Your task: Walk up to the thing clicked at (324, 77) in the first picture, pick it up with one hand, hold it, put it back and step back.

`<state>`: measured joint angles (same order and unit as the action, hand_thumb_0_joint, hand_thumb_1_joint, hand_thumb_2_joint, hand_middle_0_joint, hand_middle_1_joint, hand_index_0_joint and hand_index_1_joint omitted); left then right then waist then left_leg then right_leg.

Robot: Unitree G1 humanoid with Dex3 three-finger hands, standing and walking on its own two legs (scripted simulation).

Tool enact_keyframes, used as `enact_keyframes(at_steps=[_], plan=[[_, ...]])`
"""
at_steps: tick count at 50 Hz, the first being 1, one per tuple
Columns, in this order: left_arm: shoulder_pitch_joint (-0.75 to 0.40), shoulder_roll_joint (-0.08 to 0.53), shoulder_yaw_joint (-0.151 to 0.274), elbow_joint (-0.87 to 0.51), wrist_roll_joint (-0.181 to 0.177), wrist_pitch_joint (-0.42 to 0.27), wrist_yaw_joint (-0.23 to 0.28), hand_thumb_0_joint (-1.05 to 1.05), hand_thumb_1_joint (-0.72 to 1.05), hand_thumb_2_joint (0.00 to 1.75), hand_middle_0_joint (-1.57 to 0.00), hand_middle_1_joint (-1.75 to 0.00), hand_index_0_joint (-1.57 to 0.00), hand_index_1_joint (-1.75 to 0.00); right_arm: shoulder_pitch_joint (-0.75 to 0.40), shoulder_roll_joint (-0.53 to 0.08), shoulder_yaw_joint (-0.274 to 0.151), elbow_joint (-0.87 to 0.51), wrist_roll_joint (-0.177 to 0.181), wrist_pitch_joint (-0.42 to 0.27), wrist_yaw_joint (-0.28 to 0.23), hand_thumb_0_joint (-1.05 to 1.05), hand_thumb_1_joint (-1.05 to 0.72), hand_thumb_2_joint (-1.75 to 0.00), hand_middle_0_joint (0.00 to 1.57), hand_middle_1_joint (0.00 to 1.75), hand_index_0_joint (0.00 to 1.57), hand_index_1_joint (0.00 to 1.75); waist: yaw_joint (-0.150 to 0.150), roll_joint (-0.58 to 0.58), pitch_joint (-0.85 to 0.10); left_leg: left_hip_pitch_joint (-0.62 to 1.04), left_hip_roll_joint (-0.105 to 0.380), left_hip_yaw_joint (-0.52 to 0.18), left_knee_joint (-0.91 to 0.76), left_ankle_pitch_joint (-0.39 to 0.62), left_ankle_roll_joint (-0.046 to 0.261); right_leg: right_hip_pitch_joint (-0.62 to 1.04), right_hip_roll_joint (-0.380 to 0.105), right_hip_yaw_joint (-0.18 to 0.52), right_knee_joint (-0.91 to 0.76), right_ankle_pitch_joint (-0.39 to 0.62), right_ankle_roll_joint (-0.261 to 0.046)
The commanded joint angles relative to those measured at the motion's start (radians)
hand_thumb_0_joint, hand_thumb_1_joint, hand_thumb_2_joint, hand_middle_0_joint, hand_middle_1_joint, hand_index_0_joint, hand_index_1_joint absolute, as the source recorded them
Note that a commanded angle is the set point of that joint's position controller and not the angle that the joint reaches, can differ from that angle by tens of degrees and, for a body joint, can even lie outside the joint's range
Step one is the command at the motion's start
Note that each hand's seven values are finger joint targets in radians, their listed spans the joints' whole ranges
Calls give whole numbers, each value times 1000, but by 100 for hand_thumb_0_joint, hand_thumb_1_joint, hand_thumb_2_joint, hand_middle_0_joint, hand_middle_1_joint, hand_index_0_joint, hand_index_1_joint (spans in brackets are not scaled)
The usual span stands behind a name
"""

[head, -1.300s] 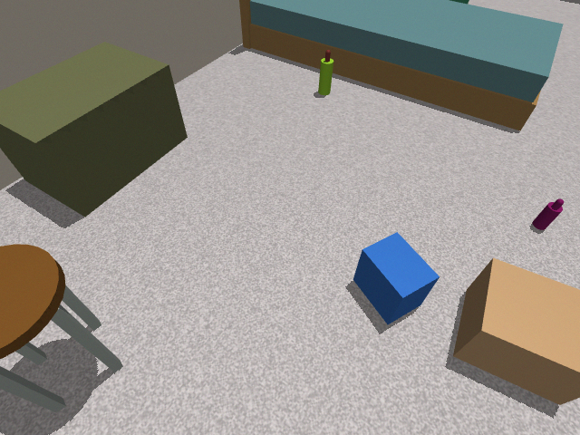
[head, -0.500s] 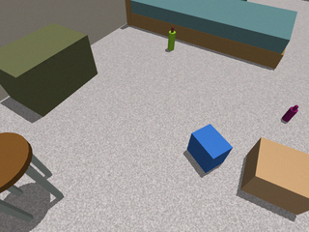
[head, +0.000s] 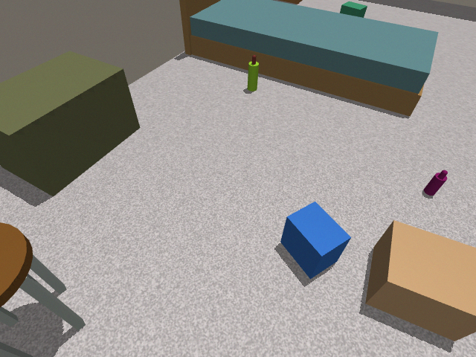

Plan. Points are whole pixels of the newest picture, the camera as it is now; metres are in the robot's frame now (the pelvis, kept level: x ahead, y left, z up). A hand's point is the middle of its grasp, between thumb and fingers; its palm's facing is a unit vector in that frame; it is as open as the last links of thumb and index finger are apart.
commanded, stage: walk up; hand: right
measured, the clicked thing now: (253, 72) +2.14 -0.19 -0.63
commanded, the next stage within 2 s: none
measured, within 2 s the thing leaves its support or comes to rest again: neither
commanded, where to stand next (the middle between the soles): +1.75 +0.08 m, yaw +2 degrees
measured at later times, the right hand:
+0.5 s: hand (376, 258) +0.34 -0.32 -0.13, palm faces -0.15 +0.94 -0.32, open 7.4 cm
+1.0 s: hand (334, 180) +0.59 -0.29 -0.14, palm faces -0.05 +0.94 -0.33, open 7.4 cm
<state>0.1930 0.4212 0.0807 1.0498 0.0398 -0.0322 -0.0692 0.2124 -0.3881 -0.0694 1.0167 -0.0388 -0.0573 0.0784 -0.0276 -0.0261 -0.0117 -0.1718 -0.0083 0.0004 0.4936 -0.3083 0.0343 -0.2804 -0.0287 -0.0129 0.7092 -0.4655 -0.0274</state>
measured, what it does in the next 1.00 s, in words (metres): walks ahead: right foot, then left foot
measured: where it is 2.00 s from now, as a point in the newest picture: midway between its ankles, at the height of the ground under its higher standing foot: (225, 191)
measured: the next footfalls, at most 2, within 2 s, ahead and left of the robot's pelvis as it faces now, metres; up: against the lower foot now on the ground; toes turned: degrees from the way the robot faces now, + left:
right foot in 0.14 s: +0.15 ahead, -0.16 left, +0.00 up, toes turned -4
left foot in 0.62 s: +0.48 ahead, +0.11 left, +0.00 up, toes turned +7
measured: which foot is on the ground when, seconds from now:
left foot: down 0.00-0.16, up 0.18-0.60, down 0.62-1.00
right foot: up 0.00-0.12, down 0.14-0.66, up 0.68-1.00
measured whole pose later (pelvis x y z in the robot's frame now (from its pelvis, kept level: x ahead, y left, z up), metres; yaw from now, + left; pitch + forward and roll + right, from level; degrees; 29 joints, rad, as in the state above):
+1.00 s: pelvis +0.52 -0.02 +0.00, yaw +3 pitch -2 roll +3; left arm 0.22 0.44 0.08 0.90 0.02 -0.07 -0.10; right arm 0.29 -0.42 -0.06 0.90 -0.01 -0.08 0.08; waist -0.05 -0.03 0.05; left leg -0.05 -0.01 0.08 0.43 -0.35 0.01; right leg -0.55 -0.15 -0.04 0.64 -0.11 0.01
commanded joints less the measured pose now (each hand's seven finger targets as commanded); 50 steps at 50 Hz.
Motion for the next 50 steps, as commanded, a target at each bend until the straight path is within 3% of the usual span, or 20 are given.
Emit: enact_keyframes(at_steps=[1,4,6,7,8,9,12,16,27,29,30,31,32,33,34,35,38,43,48,50], plan=[[-154,208,50,-165,-6,-53,-9,0,90,90,-20,-30,-20,-30,-62,-341,-79,-107,-1,-24,-16,0,-90,-90,20,30,20,30,-25,206,131,111,327,-450,-368,-423,198,-331,-84,66,25,-51,14],[-79,212,59,-148,-9,-56,-19,0,90,90,-20,-30,-20,-30,-106,-331,-68,-138,10,-18,-8,0,-90,-90,20,30,20,30,20,192,92,-17,240,-246,-298,-289,142,-98,-57,-4,-114,92,27],[101,214,80,-98,-9,-56,-6,0,90,90,-20,-30,-20,-30,-161,-297,-50,-156,11,-11,0,0,-90,-90,20,30,20,30,122,84,20,-254,134,-81,-93,-267,90,292,-5,-77,-231,238,30],[241,264,107,-60,-1,-60,10,0,90,90,-20,-30,-20,-30,-132,-243,-31,-164,7,-7,4,0,-90,-90,20,30,20,30,191,-119,-56,-471,50,5,192,-264,69,576,-13,-11,-273,105,-8],[362,380,129,-57,20,-71,26,0,90,90,-20,-30,-20,-30,-147,-158,-7,-190,16,-11,-4,0,-90,-90,20,30,20,30,241,-380,-61,-715,-103,-26,603,-316,29,604,-300,522,-508,-384,-54],[207,412,128,-118,-13,-76,25,0,90,90,-20,-30,-20,-30,-149,-234,-14,-183,19,-12,-19,0,-90,-90,20,30,20,30,177,-215,15,-679,-31,-176,691,-217,34,411,-429,758,-664,-531,-138],[11,281,78,-181,-34,-87,34,0,90,90,-20,-30,-20,-30,-29,-304,-22,-97,39,-17,-8,0,-90,-90,20,30,20,30,39,-11,98,-566,93,-168,611,15,-4,244,-304,370,-580,-217,-84],[47,249,58,-175,-34,-101,30,0,90,90,-20,-30,-20,-30,-18,-277,-25,-90,32,-5,22,0,-90,-90,20,30,20,30,38,-68,107,-503,114,-85,445,118,-55,216,-231,138,-608,2,-98],[155,279,65,-172,-30,-87,37,0,90,90,-20,-30,-20,-30,-310,-199,-18,-205,29,5,40,0,-90,-90,20,30,20,30,87,-51,112,-308,85,72,68,268,7,267,-216,2,-537,464,-100],[161,282,65,-177,-21,-79,47,0,90,90,-20,-30,-20,-30,-246,-205,-30,-190,32,7,29,0,-90,-90,20,30,20,30,47,-44,63,-185,42,100,47,182,26,282,-208,-24,-372,679,-95],[151,278,62,-183,-17,-75,49,0,90,90,-20,-30,-20,-30,-122,-219,-45,-160,32,6,20,0,-90,-90,20,30,20,30,-25,-10,-10,-9,13,126,32,178,39,240,-185,-61,-191,763,-85],[176,245,48,-185,-12,-73,49,0,90,90,-20,-30,-20,-30,62,-271,-75,-121,26,2,2,0,-90,-90,20,30,20,30,-105,67,-130,237,18,70,39,85,57,131,-132,-89,93,693,-54],[247,164,21,-207,-36,-72,45,0,90,90,-20,-30,-20,-30,179,-352,-106,-112,11,-5,-12,0,-90,-90,20,30,20,30,-126,271,-238,504,235,-272,-53,-212,115,-142,-38,-113,393,351,-30],[262,181,22,-217,-56,-77,50,0,90,90,-20,-30,-20,-30,176,-420,-117,-130,33,-14,-19,0,-90,-90,20,30,20,30,-113,339,-265,618,446,-698,-194,-169,237,-371,61,-37,554,-30,-10],[165,246,33,-206,-47,-79,57,0,90,90,-20,-30,-20,-30,111,-393,-112,-154,46,-14,-25,0,-90,-90,20,30,20,30,-112,165,-192,474,437,-646,-204,-100,250,-383,-21,71,629,1,-21],[147,240,33,-191,-55,-82,50,0,90,90,-20,-30,-20,-30,42,-351,-97,-166,59,-16,-32,0,-90,-90,20,30,20,30,-77,95,-100,315,380,-469,-213,16,219,-330,-53,102,620,94,-21],[187,201,29,-174,-40,-63,31,0,90,90,-20,-30,-20,-30,-52,-271,-67,-184,50,-37,-35,0,-90,-90,20,30,20,30,18,135,38,32,254,-198,-247,86,153,-235,-103,72,411,177,-21],[96,187,44,-211,-16,-47,-11,0,90,90,-20,-30,-20,-30,-50,-285,-66,-225,37,-63,-20,0,-90,-90,20,30,20,30,21,155,79,-66,246,-122,-326,-74,204,-272,-136,11,152,238,41],[-41,171,48,-240,-18,-65,-26,0,90,90,-20,-30,-20,-30,-13,-301,-62,-215,31,-61,-11,0,-90,-90,20,30,20,30,-11,117,83,-116,213,-38,-283,-44,161,-106,-105,-43,-106,425,37],[17,181,58,-220,-18,-67,-22,0,90,90,-20,-30,-20,-30,-31,-316,-61,-213,31,-55,-14,0,-90,-90,20,30,20,30,28,113,61,-128,225,-32,-208,15,154,5,-82,-78,-118,411,27]])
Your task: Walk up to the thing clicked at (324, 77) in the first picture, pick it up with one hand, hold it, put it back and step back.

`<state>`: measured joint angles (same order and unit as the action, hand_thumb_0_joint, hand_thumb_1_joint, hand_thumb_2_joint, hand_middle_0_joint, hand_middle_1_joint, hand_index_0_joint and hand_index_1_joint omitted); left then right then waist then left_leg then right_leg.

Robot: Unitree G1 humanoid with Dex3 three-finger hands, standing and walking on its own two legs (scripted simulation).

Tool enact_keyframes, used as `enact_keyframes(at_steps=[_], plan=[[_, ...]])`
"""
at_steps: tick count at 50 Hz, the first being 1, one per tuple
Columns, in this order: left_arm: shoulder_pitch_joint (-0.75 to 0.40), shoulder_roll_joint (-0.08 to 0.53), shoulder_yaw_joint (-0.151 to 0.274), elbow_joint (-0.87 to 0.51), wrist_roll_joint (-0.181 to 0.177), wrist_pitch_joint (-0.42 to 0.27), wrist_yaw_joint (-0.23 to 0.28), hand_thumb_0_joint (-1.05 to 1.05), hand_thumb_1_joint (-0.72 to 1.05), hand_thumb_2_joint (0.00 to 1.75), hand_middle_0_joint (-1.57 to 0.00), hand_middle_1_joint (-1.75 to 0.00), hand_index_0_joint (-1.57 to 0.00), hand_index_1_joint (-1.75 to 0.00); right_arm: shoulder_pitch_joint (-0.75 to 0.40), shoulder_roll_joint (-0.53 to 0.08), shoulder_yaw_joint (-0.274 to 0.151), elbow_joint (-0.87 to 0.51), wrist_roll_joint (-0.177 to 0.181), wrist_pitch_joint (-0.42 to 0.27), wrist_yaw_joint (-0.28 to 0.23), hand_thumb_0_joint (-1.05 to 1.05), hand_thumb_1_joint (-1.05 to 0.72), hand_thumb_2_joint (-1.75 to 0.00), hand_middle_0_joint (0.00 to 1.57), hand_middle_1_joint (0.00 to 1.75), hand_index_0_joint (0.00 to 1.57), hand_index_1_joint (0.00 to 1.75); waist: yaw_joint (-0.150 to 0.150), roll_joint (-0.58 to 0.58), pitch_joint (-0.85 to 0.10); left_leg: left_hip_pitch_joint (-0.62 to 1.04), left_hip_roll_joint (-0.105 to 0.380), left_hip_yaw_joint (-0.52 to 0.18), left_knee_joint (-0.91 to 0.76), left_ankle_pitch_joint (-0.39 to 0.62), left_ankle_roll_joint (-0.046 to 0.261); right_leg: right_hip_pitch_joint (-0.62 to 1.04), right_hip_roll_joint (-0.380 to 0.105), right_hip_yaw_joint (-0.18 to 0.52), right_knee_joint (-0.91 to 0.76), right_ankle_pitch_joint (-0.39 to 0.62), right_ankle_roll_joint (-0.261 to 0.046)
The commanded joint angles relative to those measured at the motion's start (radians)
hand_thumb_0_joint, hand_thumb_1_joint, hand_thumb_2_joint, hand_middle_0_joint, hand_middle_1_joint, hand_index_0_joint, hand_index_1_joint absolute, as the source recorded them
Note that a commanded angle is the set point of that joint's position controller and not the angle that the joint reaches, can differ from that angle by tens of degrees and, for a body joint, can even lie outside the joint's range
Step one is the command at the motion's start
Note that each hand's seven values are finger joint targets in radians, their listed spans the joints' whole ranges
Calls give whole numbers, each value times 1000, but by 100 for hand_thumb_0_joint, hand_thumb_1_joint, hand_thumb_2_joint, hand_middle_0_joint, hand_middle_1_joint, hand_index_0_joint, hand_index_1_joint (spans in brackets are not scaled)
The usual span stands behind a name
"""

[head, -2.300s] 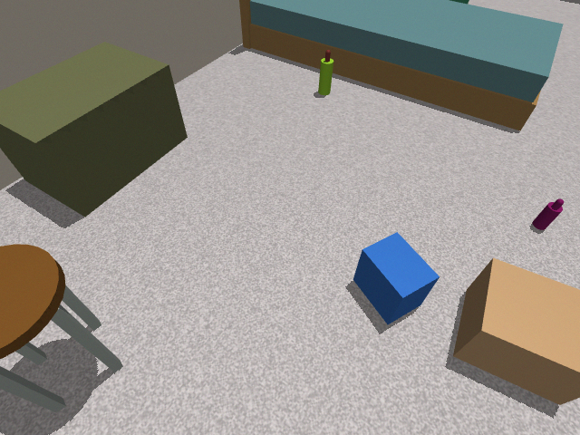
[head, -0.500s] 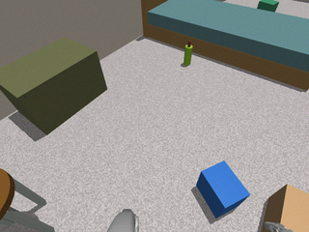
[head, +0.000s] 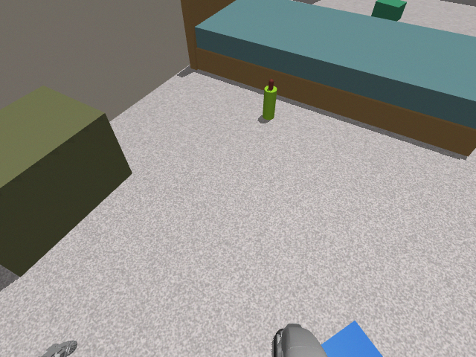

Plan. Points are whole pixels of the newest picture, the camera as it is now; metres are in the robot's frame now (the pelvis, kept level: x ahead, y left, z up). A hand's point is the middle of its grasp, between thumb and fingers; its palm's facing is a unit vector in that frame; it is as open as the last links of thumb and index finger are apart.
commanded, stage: walk up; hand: right
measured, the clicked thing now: (269, 98) +1.61 -0.27 -0.63
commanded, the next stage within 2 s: none
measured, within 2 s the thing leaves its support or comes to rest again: neither
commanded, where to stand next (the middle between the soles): +1.23 +0.03 m, yaw -1 degrees
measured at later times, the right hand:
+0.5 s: hand (346, 218) +0.41 -0.27 -0.13, palm faces -0.11 +0.93 -0.36, open 7.4 cm
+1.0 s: hand (330, 185) +0.54 -0.27 -0.15, palm faces +0.02 +0.94 -0.34, open 7.4 cm
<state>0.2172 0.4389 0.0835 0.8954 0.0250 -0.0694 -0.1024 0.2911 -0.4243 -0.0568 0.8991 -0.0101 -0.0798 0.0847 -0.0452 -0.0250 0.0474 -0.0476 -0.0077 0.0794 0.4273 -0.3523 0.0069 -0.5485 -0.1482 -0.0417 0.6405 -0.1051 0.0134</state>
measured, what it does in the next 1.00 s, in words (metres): walks ahead: right foot, then left foot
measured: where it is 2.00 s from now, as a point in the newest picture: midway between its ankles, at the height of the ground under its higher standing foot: (225, 202)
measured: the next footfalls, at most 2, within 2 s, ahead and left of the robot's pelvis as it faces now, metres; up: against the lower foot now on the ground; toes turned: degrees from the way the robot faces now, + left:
right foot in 0.06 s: +0.23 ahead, -0.15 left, +0.00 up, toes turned -7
left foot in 0.52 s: +0.47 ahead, +0.14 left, +0.00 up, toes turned +7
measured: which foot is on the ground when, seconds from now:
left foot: down 0.00-0.08, up 0.10-0.50, down 0.52-1.00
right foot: up 0.00-0.04, down 0.06-0.54, up 0.56-0.98, down 1.00-1.00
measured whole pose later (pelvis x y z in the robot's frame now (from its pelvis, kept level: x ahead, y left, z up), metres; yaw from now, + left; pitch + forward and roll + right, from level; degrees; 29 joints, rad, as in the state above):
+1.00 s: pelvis +0.53 +0.01 -0.01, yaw -1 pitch -2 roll +2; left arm 0.23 0.43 0.07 0.91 0.02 -0.06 -0.09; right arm 0.37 -0.44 -0.06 0.89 -0.01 -0.07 0.07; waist -0.06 0.00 0.06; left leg -0.04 0.02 0.13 0.53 -0.45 0.00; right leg -0.43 -0.08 -0.07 0.54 -0.10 -0.02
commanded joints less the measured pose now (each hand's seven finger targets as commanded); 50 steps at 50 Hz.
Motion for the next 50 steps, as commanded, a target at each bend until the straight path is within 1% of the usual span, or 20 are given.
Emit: enact_keyframes(at_steps=[1,2,3,4,5,7,10,15,18,23,25,26,27,28,33,39,44,47,49,50], plan=[[49,186,64,-43,-2,-31,16,0,90,90,-20,-30,-20,-30,-108,-269,-66,-101,-1,-32,-24,0,-90,-90,20,30,20,30,81,61,-26,-291,210,-96,-36,150,165,394,63,-56,-52,-14,-31],[151,222,78,-14,1,-38,27,0,90,90,-20,-30,-20,-30,-65,-233,-53,-98,-3,-29,-26,0,-90,-90,20,30,20,30,127,-52,-95,-318,147,-36,192,287,140,560,99,-69,-83,-115,-62],[311,283,104,18,20,-43,41,0,90,90,-20,-30,-20,-30,-26,-180,-32,-98,-1,-26,-33,0,-90,-90,20,30,20,30,204,-229,-165,-454,80,10,530,229,96,711,-9,98,-153,-294,-111],[324,360,115,-14,18,-49,55,0,90,90,-20,-30,-20,-30,23,-120,-17,-112,21,-24,-40,0,-90,-90,20,30,20,30,181,-361,-189,-691,-74,-58,779,-189,47,804,-280,647,-349,-452,-196],[242,381,121,-40,-28,-46,55,0,90,90,-20,-30,-20,-30,13,-240,-37,-97,16,-17,-56,0,-90,-90,20,30,20,30,163,-167,-218,-678,-19,-199,846,-155,65,731,-331,771,-438,-532,-261],[114,300,86,-73,-36,-46,64,0,90,90,-20,-30,-20,-30,15,-258,-35,-55,21,-21,-53,0,-90,-90,20,30,20,30,93,-65,-102,-653,69,-215,814,-8,44,592,-245,447,-383,-340,-219],[63,231,52,-85,-34,-56,65,0,90,90,-20,-30,-20,-30,59,-226,-37,-14,18,-8,-30,0,-90,-90,20,30,20,30,47,-103,-51,-532,119,-158,674,36,15,417,-159,195,-399,-117,-195],[76,255,55,-97,-28,-67,61,0,90,90,-20,-30,-20,-30,-63,-198,-38,-62,-4,11,5,0,-90,-90,20,30,20,30,68,-93,11,-570,156,-88,423,131,-18,420,-149,104,-456,-134,-239],[91,251,53,-88,-29,-64,57,0,90,90,-20,-30,-20,-30,-153,-179,-41,-86,-5,10,16,0,-90,-90,20,30,20,30,83,-80,24,-509,126,-42,264,256,-2,413,-94,38,-439,-65,-202],[83,253,57,-88,-22,-47,68,0,90,90,-20,-30,-20,-30,-164,-173,-53,-72,-2,5,15,0,-90,-90,20,30,20,30,57,-72,-14,-315,82,1,173,237,28,411,-110,17,-310,14,-178],[86,227,45,-95,-19,-42,75,0,90,90,-20,-30,-20,-30,-50,-208,-74,-39,-5,-4,2,0,-90,-90,20,30,20,30,-15,31,-73,-77,47,4,109,190,52,346,-62,-31,-47,160,-137],[139,171,22,-93,-18,-41,73,0,90,90,-20,-30,-20,-30,71,-260,-98,-13,-10,-14,-13,0,-90,-90,20,30,20,30,-65,174,-158,111,104,-109,56,49,79,221,14,-74,231,81,-104],[191,89,-7,-114,-27,-41,72,0,90,90,-20,-30,-20,-30,134,-350,-120,-22,-11,-20,-29,0,-90,-90,20,30,20,30,-64,390,-194,245,368,-533,-84,-103,145,-8,136,-69,470,-358,-58],[151,195,17,-96,-31,-32,83,0,90,90,-20,-30,-20,-30,113,-383,-117,-31,10,-17,-34,0,-90,-90,20,30,20,30,-77,294,-159,205,453,-754,-190,-141,237,-103,141,19,578,-422,-50],[172,197,22,-15,-32,-16,62,0,90,90,-20,-30,-20,-30,-55,-235,-72,-71,22,-25,-47,0,-90,-90,20,30,20,30,35,185,-14,-92,266,-268,-188,143,164,2,43,98,438,-182,-48],[46,172,30,-53,-4,-2,29,0,90,90,-20,-30,-20,-30,-44,-247,-78,-107,3,-41,-43,0,-90,-90,20,30,20,30,17,140,32,-145,269,-168,-259,-2,212,-33,18,48,182,-93,0],[-69,138,28,-86,-2,-16,19,0,90,90,-20,-30,-20,-30,15,-247,-75,-98,1,-33,-34,0,-90,-90,20,30,20,30,-21,117,33,-109,238,-93,-175,155,177,64,46,-17,-43,11,-16],[-50,148,36,-79,-7,-23,23,0,90,90,-20,-30,-20,-30,-2,-269,-74,-103,0,-23,-37,0,-90,-90,20,30,20,30,11,104,10,-133,266,-101,-94,213,181,206,68,-41,-91,-21,-40],[143,208,58,-20,4,-31,39,0,90,90,-20,-30,-20,-30,0,-228,-53,-113,-2,-17,-44,0,-90,-90,20,30,20,30,112,-37,-95,-220,185,-23,219,382,135,508,110,-45,-125,-108,-80],[260,282,84,-2,23,-35,52,0,90,90,-20,-30,-20,-30,61,-164,-28,-117,10,-13,-50,0,-90,-90,20,30,20,30,158,-221,-175,-393,105,36,522,268,86,695,-31,169,-207,-259,-144]])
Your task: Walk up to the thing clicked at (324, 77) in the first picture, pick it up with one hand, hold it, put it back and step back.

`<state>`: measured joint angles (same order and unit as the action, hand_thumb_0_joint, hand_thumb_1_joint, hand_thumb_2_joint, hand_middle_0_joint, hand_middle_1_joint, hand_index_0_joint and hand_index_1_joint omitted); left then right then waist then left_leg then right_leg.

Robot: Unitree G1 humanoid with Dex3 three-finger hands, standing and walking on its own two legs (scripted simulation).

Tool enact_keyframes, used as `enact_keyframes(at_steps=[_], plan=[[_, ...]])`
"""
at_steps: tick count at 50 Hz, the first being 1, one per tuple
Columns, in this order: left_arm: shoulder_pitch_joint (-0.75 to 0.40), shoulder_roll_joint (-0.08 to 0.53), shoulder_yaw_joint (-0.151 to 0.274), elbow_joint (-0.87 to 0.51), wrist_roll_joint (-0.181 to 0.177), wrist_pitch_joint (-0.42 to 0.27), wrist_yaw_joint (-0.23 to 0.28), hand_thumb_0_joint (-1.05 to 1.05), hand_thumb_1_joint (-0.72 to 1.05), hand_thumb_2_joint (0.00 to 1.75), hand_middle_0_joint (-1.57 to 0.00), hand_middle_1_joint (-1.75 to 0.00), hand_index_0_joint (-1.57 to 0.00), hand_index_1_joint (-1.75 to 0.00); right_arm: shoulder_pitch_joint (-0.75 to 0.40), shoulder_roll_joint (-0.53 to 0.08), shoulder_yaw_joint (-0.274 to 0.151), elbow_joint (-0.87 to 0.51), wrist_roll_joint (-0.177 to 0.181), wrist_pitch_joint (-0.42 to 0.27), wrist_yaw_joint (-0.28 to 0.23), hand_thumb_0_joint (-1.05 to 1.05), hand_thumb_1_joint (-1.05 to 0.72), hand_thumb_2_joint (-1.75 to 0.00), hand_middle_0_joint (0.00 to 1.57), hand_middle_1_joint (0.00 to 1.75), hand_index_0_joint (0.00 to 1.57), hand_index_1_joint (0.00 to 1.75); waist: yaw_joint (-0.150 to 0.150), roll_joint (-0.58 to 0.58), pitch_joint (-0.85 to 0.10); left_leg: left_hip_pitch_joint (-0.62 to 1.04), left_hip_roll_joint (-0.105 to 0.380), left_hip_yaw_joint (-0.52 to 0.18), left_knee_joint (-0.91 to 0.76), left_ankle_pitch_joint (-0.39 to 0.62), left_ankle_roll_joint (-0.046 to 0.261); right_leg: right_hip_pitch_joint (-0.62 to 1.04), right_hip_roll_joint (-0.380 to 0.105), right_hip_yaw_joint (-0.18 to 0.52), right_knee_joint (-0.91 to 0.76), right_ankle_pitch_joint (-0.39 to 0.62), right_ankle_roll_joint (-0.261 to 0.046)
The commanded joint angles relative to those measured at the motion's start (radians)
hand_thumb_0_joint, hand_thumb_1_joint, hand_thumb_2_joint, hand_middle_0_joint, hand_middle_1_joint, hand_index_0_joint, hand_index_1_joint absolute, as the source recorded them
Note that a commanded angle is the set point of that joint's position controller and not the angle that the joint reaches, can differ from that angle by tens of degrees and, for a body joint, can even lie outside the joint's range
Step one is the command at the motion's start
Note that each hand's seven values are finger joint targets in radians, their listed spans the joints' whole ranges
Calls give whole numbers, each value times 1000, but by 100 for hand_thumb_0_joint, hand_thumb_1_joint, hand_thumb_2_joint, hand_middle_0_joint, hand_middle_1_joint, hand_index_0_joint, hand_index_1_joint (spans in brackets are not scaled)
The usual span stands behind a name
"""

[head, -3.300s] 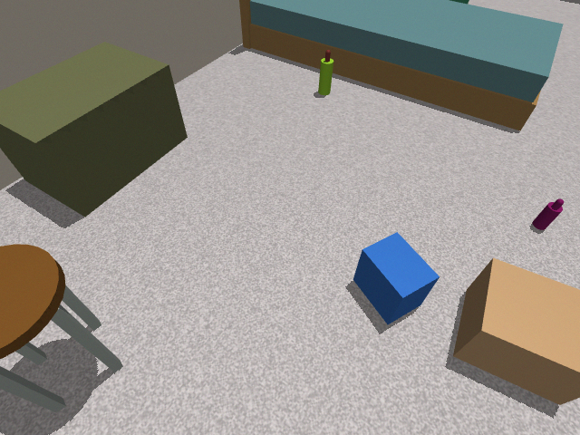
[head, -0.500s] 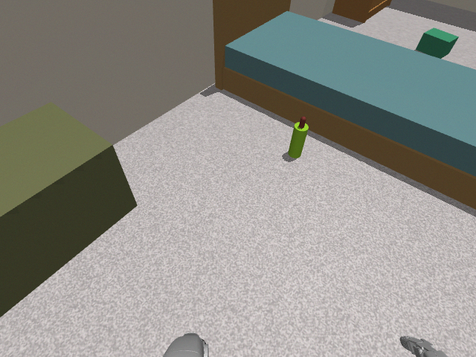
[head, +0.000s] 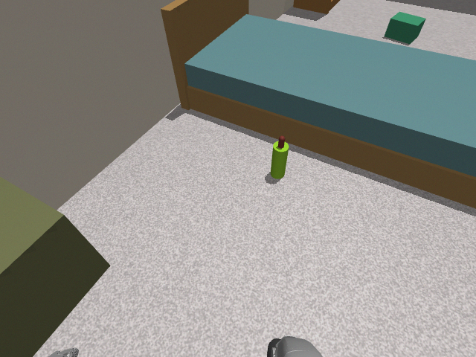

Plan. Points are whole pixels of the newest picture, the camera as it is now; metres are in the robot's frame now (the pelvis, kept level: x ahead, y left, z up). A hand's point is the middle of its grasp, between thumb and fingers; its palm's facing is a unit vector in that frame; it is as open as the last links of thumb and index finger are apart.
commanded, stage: walk up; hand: right
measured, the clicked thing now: (279, 156) +1.08 -0.26 -0.62
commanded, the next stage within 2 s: none
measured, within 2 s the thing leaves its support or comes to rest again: neither
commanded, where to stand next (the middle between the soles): +0.69 +0.04 m, yaw +0 degrees
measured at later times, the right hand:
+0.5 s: hand (350, 261) +0.30 -0.24 -0.12, palm faces -0.05 +0.90 -0.43, open 7.4 cm
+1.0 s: hand (336, 226) +0.40 -0.25 -0.15, palm faces -0.02 +0.94 -0.35, open 7.4 cm
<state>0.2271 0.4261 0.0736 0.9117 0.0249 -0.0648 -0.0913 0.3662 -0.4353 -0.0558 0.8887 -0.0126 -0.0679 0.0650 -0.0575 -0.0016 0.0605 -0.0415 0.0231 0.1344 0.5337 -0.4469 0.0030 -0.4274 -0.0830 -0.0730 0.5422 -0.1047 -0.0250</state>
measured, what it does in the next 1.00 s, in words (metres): walks ahead: left foot, then right foot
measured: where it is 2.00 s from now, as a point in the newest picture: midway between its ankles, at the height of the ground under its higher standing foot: (227, 244)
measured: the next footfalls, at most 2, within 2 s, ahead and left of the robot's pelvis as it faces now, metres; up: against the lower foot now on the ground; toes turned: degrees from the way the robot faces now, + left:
left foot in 0.46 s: +0.32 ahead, +0.18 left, +0.00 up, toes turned +7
right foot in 0.88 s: +0.49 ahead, -0.09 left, +0.00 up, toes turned -6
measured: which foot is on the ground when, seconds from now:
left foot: down 0.00-0.02, up 0.04-0.44, down 0.46-0.90, up 0.92-1.00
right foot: down 0.00-0.46, up 0.48-0.86, down 0.88-1.00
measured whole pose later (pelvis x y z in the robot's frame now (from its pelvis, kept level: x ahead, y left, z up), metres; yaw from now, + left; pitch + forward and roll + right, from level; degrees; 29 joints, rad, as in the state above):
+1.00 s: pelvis +0.38 +0.03 +0.00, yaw +0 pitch -4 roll +0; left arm 0.24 0.40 0.06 0.86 0.00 -0.09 -0.06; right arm 0.34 -0.43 -0.03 0.91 0.00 -0.04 0.04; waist -0.01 0.05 0.08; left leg -0.34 0.04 0.00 1.09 -0.45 0.04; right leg -0.34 -0.04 -0.10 0.62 -0.21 -0.03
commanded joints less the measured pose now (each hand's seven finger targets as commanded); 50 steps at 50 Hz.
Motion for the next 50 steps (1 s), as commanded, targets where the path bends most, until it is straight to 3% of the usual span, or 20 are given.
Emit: enact_keyframes(at_steps=[1,2,4,7,12,18,21,22,23,24,25,26,28,30,38,43,44,45,46,50], plan=[[263,360,110,-53,15,-42,53,0,90,90,-20,-30,-20,-30,17,-124,-26,-108,24,-20,-33,0,-90,-90,20,30,20,30,164,-317,-214,-652,-84,-69,604,-65,45,689,-340,697,-246,-379,-199],[233,367,117,-64,-31,-37,53,0,90,90,-20,-30,-20,-30,-26,-238,-45,-88,14,-13,-46,0,-90,-90,20,30,20,30,171,-141,-221,-628,-9,-208,679,-74,59,600,-385,739,-278,-375,-260],[127,289,80,-90,-38,-35,65,0,90,90,-20,-30,-20,-30,-9,-220,-35,-57,20,-14,-41,0,-90,-90,20,30,20,30,108,-69,-94,-604,35,-251,667,57,45,450,-290,437,-265,-166,-187],[57,234,54,-104,-38,-46,63,0,90,90,-20,-30,-20,-30,51,-199,-40,-13,15,-1,-22,0,-90,-90,20,30,20,30,56,-121,-36,-503,79,-200,549,125,21,269,-211,217,-301,-113,-165],[41,272,66,-126,-22,-53,55,0,90,90,-20,-30,-20,-30,-60,-181,-46,-40,-4,11,11,0,-90,-90,20,30,20,30,77,-144,32,-503,122,-139,310,200,-14,193,-216,169,-369,-315,-208],[31,271,66,-132,-23,-44,48,0,90,90,-20,-30,-20,-30,-137,-172,-59,-40,-1,-2,23,0,-90,-90,20,30,20,30,68,-110,25,-324,83,-88,109,313,7,132,-183,120,-312,-369,-166],[9,243,54,-135,-15,-31,52,0,90,90,-20,-30,-20,-30,-38,-193,-72,-9,-8,-18,8,0,-90,-90,20,30,20,30,-1,-38,-24,-126,36,-63,42,245,20,92,-145,77,-89,-280,-127],[64,191,33,-128,-11,-28,53,0,90,90,-20,-30,-20,-30,30,-228,-88,9,-10,-30,-4,0,-90,-90,20,30,20,30,-25,81,-84,35,34,-101,-22,145,37,29,-81,13,134,-202,-102],[98,102,3,-145,-15,-30,52,0,90,90,-20,-30,-20,-30,118,-311,-111,11,-14,-43,-22,0,-90,-90,20,30,20,30,-57,349,-115,110,255,-445,-183,-34,91,-115,35,-59,469,-324,-45],[68,162,15,-142,-20,-22,60,0,90,90,-20,-30,-20,-30,117,-365,-111,-5,-2,-43,-28,0,-90,-90,20,30,20,30,-65,309,-74,116,408,-791,-328,-41,200,-279,114,24,592,-433,-11],[38,220,31,-123,-16,-15,70,0,90,90,-20,-30,-20,-30,65,-349,-102,-26,14,-39,-31,0,-90,-90,20,30,20,30,-42,167,-31,37,426,-758,-301,3,240,-277,43,124,651,-398,-13],[58,222,31,-98,-31,-13,68,0,90,90,-20,-30,-20,-30,18,-316,-95,-35,24,-37,-37,0,-90,-90,20,30,20,30,-18,124,-10,-8,369,-618,-286,94,213,-247,21,172,636,-317,-14],[99,209,28,-64,-39,-9,58,0,90,90,-20,-30,-20,-30,-48,-261,-76,-53,21,-37,-43,0,-90,-90,20,30,20,30,28,172,-18,-50,282,-426,-269,214,177,-189,4,152,549,-254,-14],[134,199,34,-43,-26,0,46,0,90,90,-20,-30,-20,-30,-75,-243,-69,-69,16,-42,-42,0,-90,-90,20,30,20,30,47,188,-22,-103,251,-308,-278,287,198,-131,0,128,494,-208,3],[-31,159,38,-96,-5,-6,17,0,90,90,-20,-30,-20,-30,-39,-245,-71,-100,5,-42,-36,0,-90,-90,20,30,20,30,0,121,8,-137,234,-182,-257,206,204,-45,-3,39,105,-70,21],[114,195,60,-50,-4,-23,29,0,90,90,-20,-30,-20,-30,-75,-230,-55,-115,3,-28,-34,0,-90,-90,20,30,20,30,110,13,-58,-288,204,-119,3,309,149,325,55,-19,-8,-82,-18],[204,244,78,-30,-1,-32,41,0,90,90,-20,-30,-20,-30,-28,-180,-34,-114,5,-24,-34,0,-90,-90,20,30,20,30,146,-141,-123,-369,124,-42,282,349,112,481,7,84,-89,-226,-60],[249,334,98,-54,9,-37,55,0,90,90,-20,-30,-20,-30,13,-91,-10,-128,14,-22,-31,0,-90,-90,20,30,20,30,146,-359,-162,-613,-2,-40,552,-32,41,615,-259,532,-190,-337,-143],[230,371,106,-77,-26,-35,57,0,90,90,-20,-30,-20,-30,1,-196,-36,-102,12,-11,-49,0,-90,-90,20,30,20,30,154,-212,-147,-649,-14,-137,640,-107,51,526,-376,748,-296,-411,-249],[86,252,58,-106,-32,-33,67,0,90,90,-20,-30,-20,-30,20,-208,-39,-39,20,-1,-43,0,-90,-90,20,30,20,30,63,-125,13,-552,89,-210,573,69,39,256,-241,327,-282,-178,-188]])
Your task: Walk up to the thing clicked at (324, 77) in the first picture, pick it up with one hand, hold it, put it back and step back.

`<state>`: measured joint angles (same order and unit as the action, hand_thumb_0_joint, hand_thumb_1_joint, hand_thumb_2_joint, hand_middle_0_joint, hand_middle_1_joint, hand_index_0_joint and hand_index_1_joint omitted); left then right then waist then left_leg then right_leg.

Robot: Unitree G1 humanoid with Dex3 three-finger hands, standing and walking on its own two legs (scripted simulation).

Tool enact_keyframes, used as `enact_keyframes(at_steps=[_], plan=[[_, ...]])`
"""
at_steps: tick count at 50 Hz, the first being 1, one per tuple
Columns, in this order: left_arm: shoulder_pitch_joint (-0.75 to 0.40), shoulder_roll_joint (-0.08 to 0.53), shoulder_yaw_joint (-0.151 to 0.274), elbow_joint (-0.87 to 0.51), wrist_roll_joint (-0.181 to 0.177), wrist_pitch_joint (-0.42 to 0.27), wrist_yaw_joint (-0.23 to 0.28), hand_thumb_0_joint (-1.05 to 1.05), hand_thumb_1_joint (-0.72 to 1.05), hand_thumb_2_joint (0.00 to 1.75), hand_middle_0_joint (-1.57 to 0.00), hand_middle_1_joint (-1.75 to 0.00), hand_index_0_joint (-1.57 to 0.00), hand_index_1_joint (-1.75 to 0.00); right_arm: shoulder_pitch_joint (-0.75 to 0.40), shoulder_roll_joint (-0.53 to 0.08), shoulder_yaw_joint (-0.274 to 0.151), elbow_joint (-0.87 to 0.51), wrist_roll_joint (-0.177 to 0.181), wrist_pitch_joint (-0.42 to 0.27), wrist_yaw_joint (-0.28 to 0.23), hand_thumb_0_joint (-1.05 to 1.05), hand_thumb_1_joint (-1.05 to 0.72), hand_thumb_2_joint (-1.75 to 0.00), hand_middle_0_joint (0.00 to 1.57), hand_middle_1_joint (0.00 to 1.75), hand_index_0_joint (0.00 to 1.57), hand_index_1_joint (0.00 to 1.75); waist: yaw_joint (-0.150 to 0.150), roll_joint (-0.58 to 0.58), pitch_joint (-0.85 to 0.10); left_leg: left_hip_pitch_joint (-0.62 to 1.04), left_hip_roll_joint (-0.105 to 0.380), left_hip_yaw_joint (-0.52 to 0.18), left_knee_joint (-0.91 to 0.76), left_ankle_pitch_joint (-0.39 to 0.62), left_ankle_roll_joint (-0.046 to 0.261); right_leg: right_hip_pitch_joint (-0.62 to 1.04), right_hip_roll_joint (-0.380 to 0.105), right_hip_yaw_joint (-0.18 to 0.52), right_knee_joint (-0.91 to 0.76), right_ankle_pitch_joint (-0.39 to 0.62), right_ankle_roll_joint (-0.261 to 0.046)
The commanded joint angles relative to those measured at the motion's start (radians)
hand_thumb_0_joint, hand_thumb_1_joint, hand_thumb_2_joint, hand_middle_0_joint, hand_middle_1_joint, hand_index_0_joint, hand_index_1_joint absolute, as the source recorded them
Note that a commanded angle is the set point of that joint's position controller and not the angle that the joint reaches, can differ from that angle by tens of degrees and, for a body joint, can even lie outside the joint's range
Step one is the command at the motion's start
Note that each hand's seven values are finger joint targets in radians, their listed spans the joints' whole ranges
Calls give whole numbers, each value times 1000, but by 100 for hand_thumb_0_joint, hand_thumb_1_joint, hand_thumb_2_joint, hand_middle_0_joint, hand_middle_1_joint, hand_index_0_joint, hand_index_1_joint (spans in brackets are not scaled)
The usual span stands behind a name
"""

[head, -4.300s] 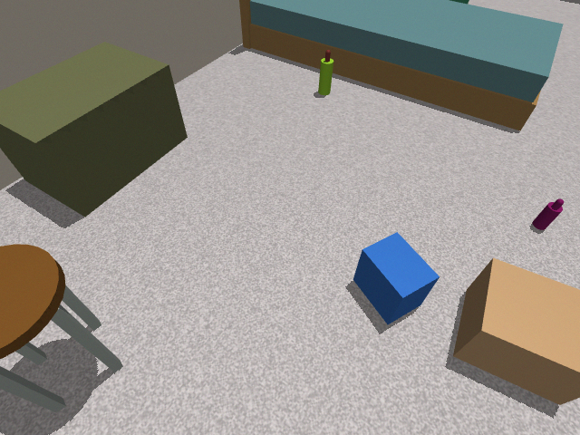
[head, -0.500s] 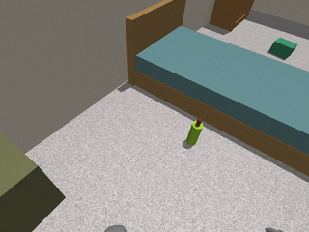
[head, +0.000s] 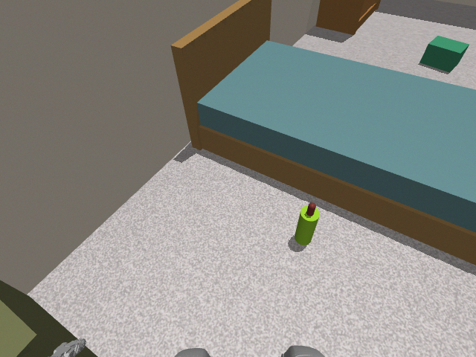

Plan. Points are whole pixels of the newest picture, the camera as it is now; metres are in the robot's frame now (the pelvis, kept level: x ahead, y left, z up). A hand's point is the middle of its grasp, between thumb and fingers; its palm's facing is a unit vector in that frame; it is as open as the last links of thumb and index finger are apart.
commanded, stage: walk up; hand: right
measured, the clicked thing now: (307, 222) +0.71 -0.28 -0.62
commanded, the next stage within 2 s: none
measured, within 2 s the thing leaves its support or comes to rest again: neither
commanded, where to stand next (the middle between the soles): +0.32 +0.01 m, yaw +1 degrees
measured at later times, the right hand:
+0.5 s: hand (384, 337) +0.16 -0.24 -0.11, palm faces +0.01 +0.90 -0.44, open 7.4 cm
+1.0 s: hand (377, 277) +0.29 -0.28 -0.15, palm faces -0.05 +0.92 -0.38, open 7.4 cm
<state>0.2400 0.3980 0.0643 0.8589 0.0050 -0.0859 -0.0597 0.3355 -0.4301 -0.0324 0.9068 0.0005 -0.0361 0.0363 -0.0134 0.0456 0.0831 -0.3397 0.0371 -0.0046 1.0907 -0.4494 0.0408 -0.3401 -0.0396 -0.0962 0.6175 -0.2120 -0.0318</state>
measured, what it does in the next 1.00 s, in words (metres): walks ahead: left foot, then right foot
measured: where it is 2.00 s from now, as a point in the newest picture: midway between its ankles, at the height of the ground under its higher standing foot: (243, 336)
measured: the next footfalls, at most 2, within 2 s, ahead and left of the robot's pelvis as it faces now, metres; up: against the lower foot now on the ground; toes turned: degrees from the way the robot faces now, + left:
left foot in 0.30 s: +0.20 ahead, +0.17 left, +0.00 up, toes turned +5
right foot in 0.70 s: +0.33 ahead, -0.11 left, +0.00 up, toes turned -3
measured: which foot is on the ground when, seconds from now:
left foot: up 0.00-0.28, down 0.30-0.72, up 0.74-1.00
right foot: down 0.00-0.30, up 0.32-0.68, down 0.70-1.00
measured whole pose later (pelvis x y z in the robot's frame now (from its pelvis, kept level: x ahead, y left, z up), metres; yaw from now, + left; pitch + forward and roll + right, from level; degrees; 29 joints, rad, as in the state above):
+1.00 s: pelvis +0.24 -0.01 +0.00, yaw +0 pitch -3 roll +0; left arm 0.21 0.40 0.03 0.88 0.01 -0.03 -0.03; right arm 0.28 -0.42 -0.03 0.94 -0.01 -0.03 0.01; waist 0.01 0.02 0.10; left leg -0.40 0.06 0.02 0.77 -0.35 0.01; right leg -0.33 -0.03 -0.09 0.62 -0.25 -0.04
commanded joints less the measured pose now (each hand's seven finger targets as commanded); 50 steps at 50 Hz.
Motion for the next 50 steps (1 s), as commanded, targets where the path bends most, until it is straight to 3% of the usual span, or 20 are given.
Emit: enact_keyframes(at_steps=[1,5,8,11,13,14,15,16,18,21,26,30,33,34,35,36,37,41,47,50], plan=[[45,279,65,-58,-8,-12,34,0,90,90,-20,-30,-20,-30,74,-209,-63,-42,4,-29,-6,0,-90,-90,20,30,20,30,11,-192,-14,-202,78,-37,-45,82,-11,113,-263,294,-361,-95,-185],[45,306,73,-80,6,-13,27,0,90,90,-20,-30,-20,-30,15,-186,-71,-62,-15,-23,22,0,-90,-90,20,30,20,30,23,-227,1,-156,86,0,-228,120,-38,74,-262,260,-400,-255,-215],[29,314,74,-88,7,-9,21,0,90,90,-20,-30,-20,-30,-20,-192,-80,-63,-16,-28,29,0,-90,-90,20,30,20,30,22,-220,9,-88,68,19,-337,177,-34,7,-243,242,-400,-366,-194],[-11,311,74,-100,6,3,14,0,90,90,-20,-30,-20,-30,11,-190,-86,-39,-15,-36,29,0,-90,-90,20,30,20,30,-6,-189,-8,59,30,72,-426,217,-28,-73,-214,194,-324,-399,-167],[-24,263,57,-106,11,16,13,0,90,90,-20,-30,-20,-30,118,-209,-99,-6,-21,-50,14,0,-90,-90,20,30,20,30,-64,-65,-65,246,-11,89,-513,205,-25,-119,-146,127,-112,-395,-125],[20,196,35,-107,13,22,15,0,90,90,-20,-30,-20,-30,179,-247,-115,8,-25,-60,0,0,-90,-90,20,30,20,30,-92,96,-83,375,27,-19,-599,60,-1,-233,-85,71,105,-407,-87],[28,116,6,-119,13,23,16,0,90,90,-20,-30,-20,-30,215,-324,-130,-11,-30,-74,-17,0,-90,-90,20,30,20,30,-103,297,-58,391,268,-443,-801,-178,76,-395,36,3,440,-342,-24],[-15,196,28,-124,14,30,27,0,90,90,-20,-30,-20,-30,151,-362,-123,-47,-19,-75,-18,0,-90,-90,20,30,20,30,-90,191,-9,289,409,-686,-916,-243,200,-449,34,116,507,-330,-5],[10,261,46,-77,0,29,27,0,90,90,-20,-30,-20,-30,58,-323,-112,-70,3,-78,-24,0,-90,-90,20,30,20,30,-40,51,34,241,354,-519,-872,-71,203,-410,-38,191,500,-200,1],[82,235,49,-24,2,38,14,0,90,90,-20,-30,-20,-30,18,-277,-96,-78,1,-79,-30,0,-90,-90,20,30,20,30,-3,136,-12,196,256,-250,-814,194,162,-288,-59,162,400,-131,14],[-11,203,54,-63,18,54,-14,0,90,90,-20,-30,-20,-30,52,-285,-98,-98,-6,-83,-30,0,-90,-90,20,30,20,30,-33,118,5,139,244,-145,-815,195,179,-215,-63,100,213,-60,33],[-56,169,46,-60,11,46,-6,0,90,90,-20,-30,-20,-30,37,-263,-73,-105,-7,-70,-38,0,-90,-90,20,30,20,30,-29,101,-18,79,207,-37,-693,477,151,-46,-16,38,71,3,29],[4,169,48,-29,6,37,9,0,90,90,-20,-30,-20,-30,-3,-251,-56,-110,-1,-49,-43,0,-90,-90,20,30,20,30,26,54,-65,12,181,8,-524,511,104,155,27,2,-65,81,0],[89,220,64,-2,9,32,20,0,90,90,-20,-30,-20,-30,4,-207,-37,-119,-2,-45,-44,0,-90,-90,20,30,20,30,66,-55,-120,-37,145,30,-373,443,72,283,14,46,-96,44,-26],[179,324,95,2,17,24,27,0,90,90,-20,-30,-20,-30,57,-140,-20,-135,1,-46,-39,0,-90,-90,20,30,20,30,91,-300,-189,-158,53,89,-102,185,18,386,-198,351,-212,-87,-90],[162,392,109,-23,-3,26,28,0,90,90,-20,-30,-20,-30,80,-182,-32,-117,6,-33,-49,0,-90,-90,20,30,20,30,88,-314,-177,-306,-48,59,12,-123,4,383,-383,685,-354,-234,-216],[121,380,113,-27,-19,32,28,0,90,90,-20,-30,-20,-30,55,-241,-45,-88,-6,-24,-60,0,-90,-90,20,30,20,30,76,-209,-132,-302,8,-28,92,-123,8,289,-405,694,-352,-278,-263],[-26,275,63,-57,-4,26,40,0,90,90,-20,-30,-20,-30,109,-217,-49,-16,1,-18,-42,0,-90,-90,20,30,20,30,-2,-226,-30,-162,63,-26,-60,61,-5,53,-213,293,-323,-124,-156],[-59,250,38,-53,7,36,47,0,90,90,-20,-30,-20,-30,25,-154,-49,6,-12,-6,-44,0,-90,-90,20,30,20,30,10,-200,-64,-8,24,32,-321,108,-31,-10,-225,233,-237,59,-172],[-107,233,22,-51,-5,50,49,0,90,90,-20,-30,-20,-30,25,-147,-51,35,-12,-5,-48,0,-90,-90,20,30,20,30,-20,-160,-95,138,-8,48,-468,207,-15,-73,-206,217,-161,-18,-136]])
